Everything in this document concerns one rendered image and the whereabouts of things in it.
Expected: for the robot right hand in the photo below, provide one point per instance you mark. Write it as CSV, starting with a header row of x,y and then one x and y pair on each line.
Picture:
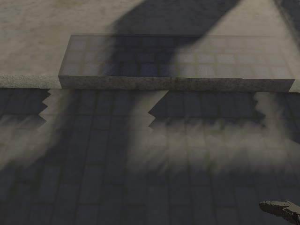
x,y
287,210

